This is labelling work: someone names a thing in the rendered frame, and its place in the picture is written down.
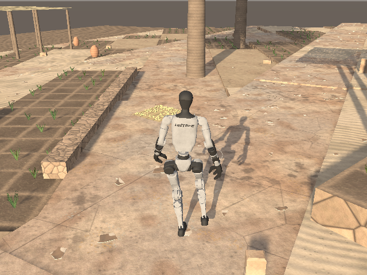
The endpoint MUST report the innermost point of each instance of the robot left thigh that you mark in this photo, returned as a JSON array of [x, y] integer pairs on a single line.
[[172, 175]]

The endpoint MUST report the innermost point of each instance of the robot left forearm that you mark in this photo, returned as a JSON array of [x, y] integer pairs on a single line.
[[158, 148]]

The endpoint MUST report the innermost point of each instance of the robot left foot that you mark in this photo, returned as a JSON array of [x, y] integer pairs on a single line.
[[181, 232]]

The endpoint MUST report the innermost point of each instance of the robot right hand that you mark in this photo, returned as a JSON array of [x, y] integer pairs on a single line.
[[218, 171]]

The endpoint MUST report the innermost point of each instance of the robot left hand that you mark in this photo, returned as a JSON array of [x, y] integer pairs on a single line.
[[157, 159]]

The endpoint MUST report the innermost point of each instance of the robot left upper arm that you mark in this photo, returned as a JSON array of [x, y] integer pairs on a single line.
[[163, 129]]

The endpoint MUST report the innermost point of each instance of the robot right forearm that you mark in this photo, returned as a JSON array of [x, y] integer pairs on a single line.
[[214, 155]]

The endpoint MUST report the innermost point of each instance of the robot right upper arm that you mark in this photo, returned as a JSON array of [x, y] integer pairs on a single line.
[[202, 121]]

